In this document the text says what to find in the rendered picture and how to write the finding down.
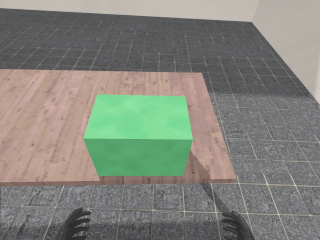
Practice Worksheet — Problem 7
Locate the right robot hand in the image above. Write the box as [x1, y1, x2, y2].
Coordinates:
[221, 210, 255, 240]

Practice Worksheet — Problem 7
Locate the carton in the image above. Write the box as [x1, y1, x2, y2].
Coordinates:
[83, 94, 193, 176]

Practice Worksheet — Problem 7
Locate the table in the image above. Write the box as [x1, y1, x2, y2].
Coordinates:
[0, 69, 237, 187]

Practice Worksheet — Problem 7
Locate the left robot hand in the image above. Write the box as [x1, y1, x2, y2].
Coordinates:
[55, 207, 91, 240]

